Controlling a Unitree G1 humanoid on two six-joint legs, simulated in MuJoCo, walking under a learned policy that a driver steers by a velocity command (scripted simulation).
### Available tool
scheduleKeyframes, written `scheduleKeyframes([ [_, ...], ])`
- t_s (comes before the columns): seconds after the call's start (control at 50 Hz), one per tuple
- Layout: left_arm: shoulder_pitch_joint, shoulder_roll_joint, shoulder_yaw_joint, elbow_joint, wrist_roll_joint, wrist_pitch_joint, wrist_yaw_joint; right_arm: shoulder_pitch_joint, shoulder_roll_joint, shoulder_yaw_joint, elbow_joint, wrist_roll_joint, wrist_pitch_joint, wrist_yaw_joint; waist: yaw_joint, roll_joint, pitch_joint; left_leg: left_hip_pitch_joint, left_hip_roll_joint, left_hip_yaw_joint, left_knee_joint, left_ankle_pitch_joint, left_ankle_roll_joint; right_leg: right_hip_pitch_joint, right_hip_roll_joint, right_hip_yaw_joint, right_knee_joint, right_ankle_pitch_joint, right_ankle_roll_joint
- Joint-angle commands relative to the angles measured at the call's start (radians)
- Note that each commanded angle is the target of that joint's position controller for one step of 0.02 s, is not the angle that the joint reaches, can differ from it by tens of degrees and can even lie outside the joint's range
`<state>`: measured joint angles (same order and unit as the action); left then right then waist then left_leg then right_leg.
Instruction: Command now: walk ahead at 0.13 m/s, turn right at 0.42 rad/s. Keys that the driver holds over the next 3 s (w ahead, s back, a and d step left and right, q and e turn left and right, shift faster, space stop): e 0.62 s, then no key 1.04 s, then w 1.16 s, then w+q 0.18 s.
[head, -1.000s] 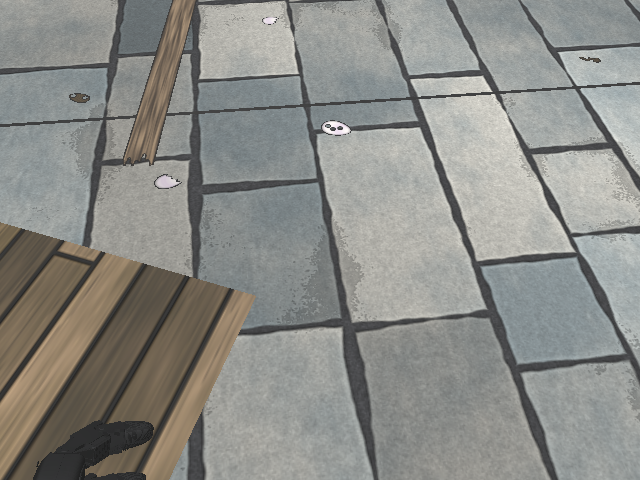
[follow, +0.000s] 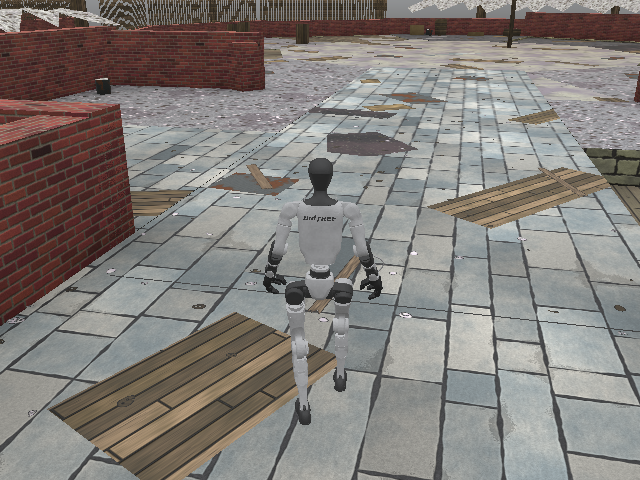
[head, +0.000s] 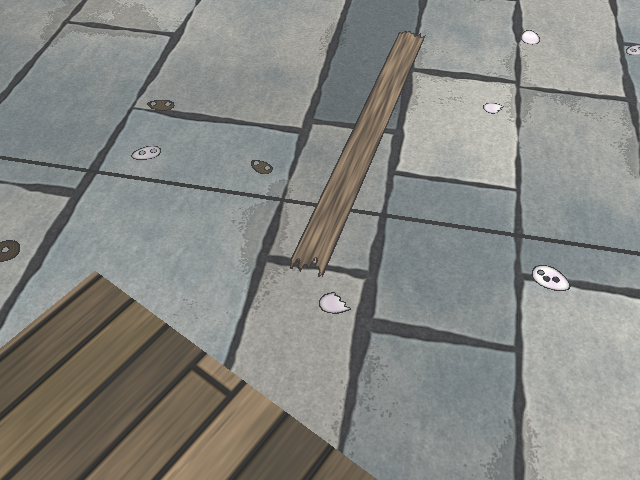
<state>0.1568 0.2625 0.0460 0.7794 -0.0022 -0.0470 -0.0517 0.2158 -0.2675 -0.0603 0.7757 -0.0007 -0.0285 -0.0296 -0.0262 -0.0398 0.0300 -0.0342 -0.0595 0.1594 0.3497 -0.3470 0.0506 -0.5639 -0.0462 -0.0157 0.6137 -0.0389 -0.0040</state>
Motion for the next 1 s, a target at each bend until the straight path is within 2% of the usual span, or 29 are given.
scheduleKeyframes([
  [0.02, 0.106, 0.148, 0.055, -0.062, 0.003, -0.015, -0.011, -0.047, -0.164, -0.046, -0.06, 0.02, 0.021, -0.026, 0.078, 0.105, -0.102, 0.023, 0.27, -0.04, 0.255, 0.929, 0.064, 0.156, 0.063, -0.046, -0.095, -0.034, -0.059],
  [0.04, 0.188, 0.221, 0.08, -0.055, 0.008, -0.017, 0.004, -0.015, -0.157, -0.042, -0.067, 0.011, 0.018, -0.028, 0.11, 0.009, -0.169, -0.074, 0.186, -0.012, 0.473, 0.76, -0.004, 0.342, 0.022, 0.059, -0.159, 0.318, -0.111],
  [0.06, 0.21, 0.313, 0.097, -0.07, 0.014, -0.011, 0.027, 0.045, -0.08, -0.018, -0.102, -0.041, 0.009, -0.016, 0.054, -0.215, -0.26, -0.395, 0.024, -0.011, 0.82, -0.014, -0.086, 0.628, -0.211, 0.385, -0.093, 0.828, -0.267],
  [0.08, 0.206, 0.289, 0.084, -0.096, 0.028, -0.01, 0.03, 0.08, -0.077, -0.005, -0.103, -0.027, -0.002, 0.003, 0.056, -0.223, -0.444, -0.563, -0.076, -0.222, 1.052, -0.365, -0.11, 0.782, -0.344, 0.685, -0.161, 0.732, -0.445],
  [0.1, 0.141, 0.24, 0.076, -0.129, 0.016, -0.002, 0.029, 0.036, -0.14, -0.018, -0.097, 0.005, -0.004, 0.015, 0.083, -0.09, -0.412, -0.608, -0.005, -0.301, 1.083, -0.297, -0.095, 0.73, -0.298, 0.593, -0.195, 0.532, -0.406],
  [0.12, 0.081, 0.196, 0.065, -0.144, -0.003, 0.006, 0.036, -0.026, -0.143, -0.02, -0.111, 0.012, 0.002, 0.013, 0.071, -0.02, -0.305, -0.641, 0.03, -0.285, 1.034, -0.218, -0.088, 0.625, -0.248, 0.499, -0.214, 0.355, -0.348],
  [0.14, 0.043, 0.167, 0.056, -0.15, -0.016, 0.018, 0.042, -0.057, -0.138, -0.022, -0.107, 0.0, 0.013, 0.003, 0.053, 0.049, -0.211, -0.637, 0.063, -0.272, 0.949, -0.167, -0.091, 0.497, -0.207, 0.441, -0.25, 0.227, -0.3],
  [0.18, 0.002, 0.162, 0.053, -0.165, -0.006, 0.037, 0.054, -0.057, -0.129, -0.026, -0.114, -0.007, 0.034, -0.007, 0.012, -0.009, -0.139, -0.529, 0.069, -0.25, 0.784, -0.108, -0.096, 0.314, -0.132, 0.385, -0.298, 0.083, -0.252],
  [0.22, 0.002, 0.184, 0.065, -0.177, 0.007, 0.049, 0.064, -0.033, -0.096, -0.018, -0.104, -0.005, 0.035, -0.011, 0.008, -0.061, -0.143, -0.477, 0.046, -0.23, 0.653, -0.09, -0.116, 0.281, -0.102, 0.358, -0.303, 0.108, -0.246],
  [0.28, 0.004, 0.21, 0.078, -0.188, -0.002, 0.06, 0.081, -0.038, -0.091, -0.014, -0.096, -0.005, 0.032, -0.014, 0.021, -0.071, -0.186, -0.426, 0.039, -0.242, 0.53, -0.014, -0.135, 0.277, -0.09, 0.369, -0.291, 0.03, -0.232],
  [0.38, -0.008, 0.204, 0.08, -0.207, -0.003, 0.083, 0.083, -0.068, -0.104, -0.023, -0.106, 0.003, 0.017, -0.002, 0.045, -0.121, -0.162, -0.379, 0.025, -0.253, 0.372, 0.017, -0.122, 0.269, -0.074, 0.459, -0.287, -0.181, -0.198],
  [0.44, -0.028, 0.195, 0.077, -0.219, -0.014, 0.096, 0.084, -0.012, -0.108, -0.032, -0.091, 0.007, -0.003, 0.012, 0.01, -0.132, -0.152, -0.259, 0.018, -0.227, 0.134, 0.11, -0.084, 0.26, -0.045, 0.487, -0.229, -0.164, -0.16],
  [0.46, -0.01, 0.174, 0.072, -0.219, -0.018, 0.098, 0.086, 0.017, -0.138, -0.044, -0.084, 0.001, -0.006, 0.012, 0.004, -0.102, -0.152, -0.17, 0.079, -0.261, 0.045, 0.155, -0.057, 0.208, -0.004, 0.46, -0.178, -0.219, -0.121],
  [0.48, 0.032, 0.119, 0.058, -0.221, -0.01, 0.098, 0.084, 0.031, -0.212, -0.06, -0.094, -0.021, -0.001, 0.006, 0.03, 0.088, -0.163, -0.076, 0.303, -0.457, -0.023, 0.172, 0.025, 0.091, 0.093, 0.333, 0.038, -0.434, -0.061],
  [0.5, 0.006, 0.146, 0.069, -0.26, -0.015, 0.084, 0.08, 0.0, -0.263, -0.071, -0.095, -0.057, 0.007, 0.009, 0.049, 0.359, -0.092, -0.157, 0.449, -0.696, -0.093, 0.29, 0.178, -0.074, 0.21, 0.154, 0.258, -0.581, -0.012],
  [0.52, 0.03, 0.217, 0.09, -0.238, -0.001, 0.073, 0.077, -0.055, -0.209, -0.059, -0.13, -0.057, 0.001, 0.004, 0.052, 0.279, -0.086, -0.179, 0.466, -0.677, -0.078, 0.328, 0.214, -0.071, 0.137, 0.189, 0.449, -0.543, 0.018],
  [0.54, 0.055, 0.234, 0.101, -0.207, -0.01, 0.078, 0.075, -0.104, -0.157, -0.045, -0.142, -0.04, 0.001, -0.003, 0.068, 0.201, -0.08, -0.179, 0.404, -0.556, -0.047, 0.35, 0.171, -0.07, 0.128, 0.179, 0.523, -0.477, 0.033],
  [0.58, 0.084, 0.188, 0.093, -0.177, -0.009, 0.1, 0.081, -0.126, -0.126, -0.035, -0.151, -0.011, 0.005, -0.01, 0.062, 0.158, -0.067, -0.138, 0.324, -0.416, -0.014, 0.385, 0.122, -0.1, 0.114, 0.152, 0.622, -0.388, 0.071],
  [0.64, 0.011, 0.13, 0.071, -0.212, -0.023, 0.104, 0.075, -0.06, -0.133, -0.034, -0.137, -0.016, 0.02, -0.02, 0.012, 0.187, -0.063, -0.082, 0.29, -0.316, -0.016, 0.456, 0.141, -0.107, 0.091, 0.087, 0.542, -0.339, 0.103],
  [0.72, -0.034, 0.089, 0.045, -0.24, -0.01, 0.097, 0.066, -0.031, -0.177, -0.049, -0.122, -0.01, 0.033, -0.014, -0.017, 0.226, -0.109, -0.039, 0.32, -0.29, 0.008, 0.514, 0.168, 0.029, 0.056, 0.053, 0.296, -0.399, 0.103],
  [0.76, -0.03, 0.095, 0.043, -0.238, -0.01, 0.097, 0.061, -0.039, -0.193, -0.053, -0.117, 0.0, 0.035, -0.003, -0.019, 0.247, -0.113, -0.07, 0.33, -0.284, 0.013, 0.539, 0.174, 0.128, 0.057, 0.016, 0.18, -0.405, 0.089],
  [0.82, 0.027, 0.097, 0.046, -0.208, -0.01, 0.097, 0.054, -0.051, -0.188, -0.047, -0.1, 0.022, 0.036, 0.007, 0.013, 0.235, -0.106, -0.095, 0.321, -0.277, 0.064, 0.534, 0.154, 0.27, 0.073, -0.019, -0.099, -0.248, 0.044],
  [0.84, 0.055, 0.095, 0.045, -0.191, -0.007, 0.095, 0.052, -0.042, -0.171, -0.04, -0.087, 0.031, 0.035, 0.007, 0.032, 0.218, -0.101, -0.132, 0.302, -0.26, 0.091, 0.503, 0.119, 0.362, 0.082, -0.026, -0.252, -0.124, 0.015],
  [0.86, 0.062, 0.125, 0.048, -0.195, -0.001, 0.095, 0.056, 0.007, -0.142, -0.028, -0.066, 0.023, 0.026, 0.011, 0.024, 0.164, -0.123, -0.211, 0.273, -0.234, 0.125, 0.398, 0.048, 0.495, 0.03, 0.052, -0.292, 0.002, -0.015],
  [0.88, 0.084, 0.203, 0.06, -0.208, 0.01, 0.097, 0.07, 0.025, -0.075, -0.003, -0.084, -0.028, 0.012, 0.023, -0.009, -0.078, -0.193, -0.349, 0.185, -0.144, 0.301, 0.098, -0.045, 0.649, -0.177, 0.284, -0.241, 0.34, -0.079],
  [0.9, 0.029, 0.174, 0.046, -0.202, 0.03, 0.089, 0.063, -0.024, -0.065, 0.003, -0.106, -0.026, 0.009, 0.019, -0.001, -0.215, -0.16, -0.396, 0.128, -0.141, 0.31, -0.184, -0.095, 0.508, -0.277, 0.356, -0.242, 0.32, -0.227],
  [0.92, -0.002, 0.125, 0.034, -0.213, 0.037, 0.073, 0.056, -0.071, -0.123, -0.01, -0.103, -0.019, 0.015, 0.012, 0.034, -0.148, -0.123, -0.381, 0.139, -0.17, 0.382, -0.204, -0.117, 0.459, -0.245, 0.343, -0.271, 0.218, -0.253],
  [0.94, -0.016, 0.102, 0.025, -0.195, 0.041, 0.059, 0.056, -0.082, -0.127, -0.015, -0.098, -0.011, 0.019, 0.011, 0.028, -0.149, -0.11, -0.391, 0.138, -0.183, 0.404, -0.184, -0.12, 0.452, -0.213, 0.313, -0.277, 0.174, -0.231],
  [1.0, -0.064, 0.119, 0.025, -0.175, 0.02, 0.041, 0.06, -0.035, -0.122, -0.019, -0.06, -0.011, 0.037, 0.005, 0.009, -0.125, -0.082, -0.351, 0.139, -0.2, 0.429, -0.122, -0.142, 0.405, -0.172, 0.255, -0.258, 0.244, -0.198],
])
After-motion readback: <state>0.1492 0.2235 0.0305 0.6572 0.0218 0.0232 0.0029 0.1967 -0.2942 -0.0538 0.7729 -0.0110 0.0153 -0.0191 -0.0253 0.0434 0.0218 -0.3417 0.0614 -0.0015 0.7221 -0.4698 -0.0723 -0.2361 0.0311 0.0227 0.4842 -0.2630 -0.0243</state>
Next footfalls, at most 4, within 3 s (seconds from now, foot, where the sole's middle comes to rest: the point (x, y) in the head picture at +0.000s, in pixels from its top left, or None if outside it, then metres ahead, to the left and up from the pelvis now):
0.04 right None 0.17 -0.10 -0.77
0.46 left None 0.19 0.13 -0.77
0.86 right None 0.06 -0.10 -0.77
1.12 left None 0.18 0.12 -0.77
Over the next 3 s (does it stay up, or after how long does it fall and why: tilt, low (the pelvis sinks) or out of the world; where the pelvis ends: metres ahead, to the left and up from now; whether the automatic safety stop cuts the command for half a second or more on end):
stays up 0.62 -0.28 0.00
